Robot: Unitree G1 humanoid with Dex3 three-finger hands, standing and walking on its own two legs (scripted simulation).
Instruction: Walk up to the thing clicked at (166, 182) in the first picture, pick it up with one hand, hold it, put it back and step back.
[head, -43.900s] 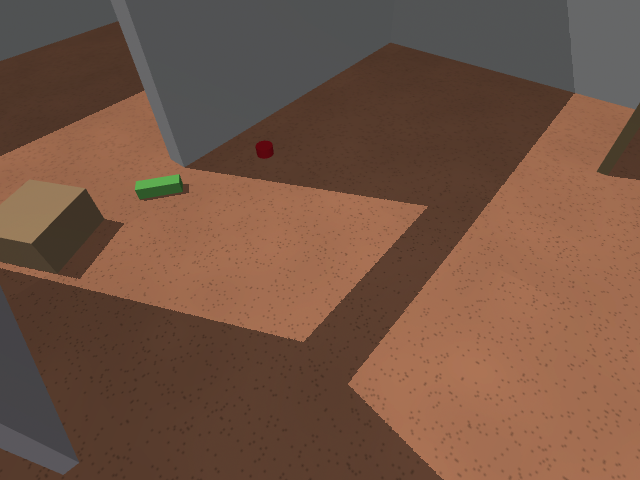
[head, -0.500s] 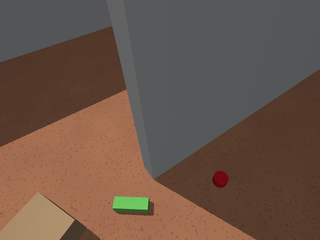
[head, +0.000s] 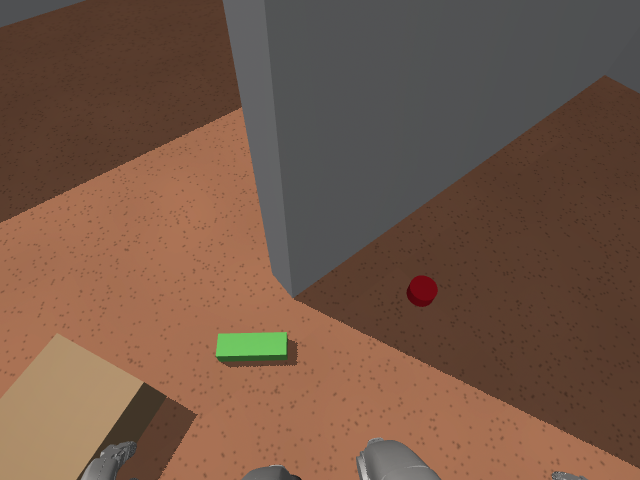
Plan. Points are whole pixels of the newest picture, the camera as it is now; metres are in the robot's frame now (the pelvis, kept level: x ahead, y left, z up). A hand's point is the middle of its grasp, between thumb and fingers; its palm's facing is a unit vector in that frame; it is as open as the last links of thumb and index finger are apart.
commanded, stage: step back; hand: left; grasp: from above
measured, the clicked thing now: (253, 346) +0.49 +0.21 -0.74
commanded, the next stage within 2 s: none
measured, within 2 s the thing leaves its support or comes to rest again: neither
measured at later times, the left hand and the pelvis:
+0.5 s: hand out of the picture +0.03 +0.27 -0.15, palm faces +0.00 -0.92 -0.39, open 7.4 cm; pelvis -0.11 +0.00 -0.01, yaw +1 degrees
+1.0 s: hand out of the picture -0.18 +0.22 -0.14, palm faces -0.06 -0.91 -0.41, open 7.4 cm; pelvis -0.25 -0.04 -0.01, yaw -4 degrees
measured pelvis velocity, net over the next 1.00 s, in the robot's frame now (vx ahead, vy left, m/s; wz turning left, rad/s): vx -0.25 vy -0.04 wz -0.07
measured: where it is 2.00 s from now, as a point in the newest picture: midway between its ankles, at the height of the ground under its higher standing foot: outside the picture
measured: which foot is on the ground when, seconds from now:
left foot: down 0.00-0.18, up 0.20-0.46, down 0.48-0.92, up 0.94-1.00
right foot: up 0.00-0.10, down 0.12-0.52, up 0.54-0.86, down 0.88-1.00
